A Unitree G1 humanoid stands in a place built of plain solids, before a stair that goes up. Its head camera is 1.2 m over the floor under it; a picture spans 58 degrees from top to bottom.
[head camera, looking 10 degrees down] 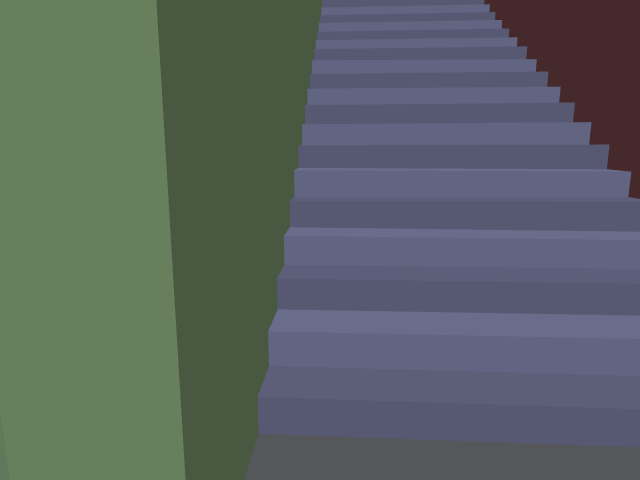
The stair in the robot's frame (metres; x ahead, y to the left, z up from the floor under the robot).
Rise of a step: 0.19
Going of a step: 0.30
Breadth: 2.60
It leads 3 degrees to the right of straight ahead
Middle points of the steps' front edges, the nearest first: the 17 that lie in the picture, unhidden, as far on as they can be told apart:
1.70 -0.92 0.18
1.99 -0.94 0.37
2.30 -0.96 0.56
2.59 -0.97 0.75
2.89 -0.99 0.95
3.17 -1.01 1.15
3.47 -1.03 1.34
3.77 -1.04 1.54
4.06 -1.06 1.73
4.35 -1.08 1.92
4.64 -1.09 2.11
4.94 -1.11 2.31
5.24 -1.13 2.50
5.55 -1.15 2.68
5.85 -1.17 2.86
6.14 -1.18 3.05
6.43 -1.20 3.24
